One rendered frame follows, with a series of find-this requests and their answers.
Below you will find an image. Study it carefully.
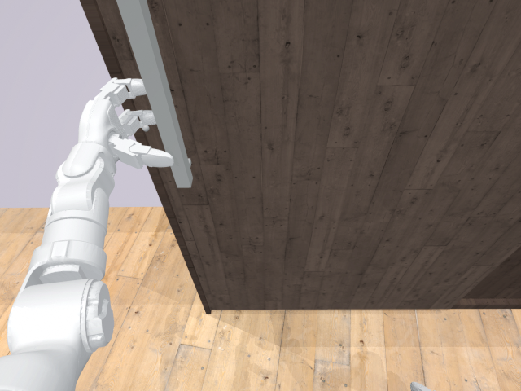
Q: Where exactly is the robot left upper arm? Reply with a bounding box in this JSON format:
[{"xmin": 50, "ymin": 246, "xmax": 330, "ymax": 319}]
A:
[{"xmin": 0, "ymin": 279, "xmax": 114, "ymax": 391}]

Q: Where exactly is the wardrobe door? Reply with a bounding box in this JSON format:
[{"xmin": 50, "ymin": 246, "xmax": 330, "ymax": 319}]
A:
[
  {"xmin": 96, "ymin": 0, "xmax": 521, "ymax": 310},
  {"xmin": 463, "ymin": 246, "xmax": 521, "ymax": 298}
]

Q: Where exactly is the robot left hand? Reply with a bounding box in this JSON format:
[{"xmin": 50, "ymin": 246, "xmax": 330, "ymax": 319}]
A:
[{"xmin": 78, "ymin": 78, "xmax": 174, "ymax": 169}]

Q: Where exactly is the robot left forearm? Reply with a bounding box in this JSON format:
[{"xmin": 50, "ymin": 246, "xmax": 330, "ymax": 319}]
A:
[{"xmin": 7, "ymin": 143, "xmax": 116, "ymax": 352}]

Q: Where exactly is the handle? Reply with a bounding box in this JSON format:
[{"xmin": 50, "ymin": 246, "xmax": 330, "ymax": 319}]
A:
[{"xmin": 116, "ymin": 0, "xmax": 193, "ymax": 188}]

